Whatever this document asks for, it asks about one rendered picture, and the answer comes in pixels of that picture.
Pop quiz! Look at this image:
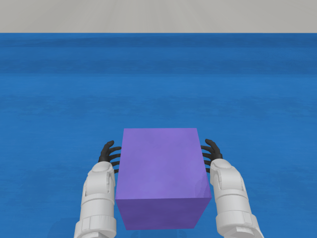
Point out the left robot hand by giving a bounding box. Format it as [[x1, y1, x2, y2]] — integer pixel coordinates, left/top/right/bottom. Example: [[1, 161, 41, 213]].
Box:
[[98, 140, 121, 173]]

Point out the right robot hand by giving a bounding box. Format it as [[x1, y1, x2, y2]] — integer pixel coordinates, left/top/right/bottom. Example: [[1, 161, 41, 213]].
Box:
[[201, 139, 223, 173]]

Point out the carton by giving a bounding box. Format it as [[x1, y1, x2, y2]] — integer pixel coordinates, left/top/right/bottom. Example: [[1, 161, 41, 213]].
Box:
[[115, 128, 212, 230]]

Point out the right robot forearm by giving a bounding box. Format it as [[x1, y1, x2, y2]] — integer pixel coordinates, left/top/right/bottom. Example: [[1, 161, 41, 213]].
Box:
[[210, 159, 264, 238]]

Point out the left robot forearm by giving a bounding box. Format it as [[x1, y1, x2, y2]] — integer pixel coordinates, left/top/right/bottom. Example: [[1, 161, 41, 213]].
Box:
[[74, 161, 116, 238]]

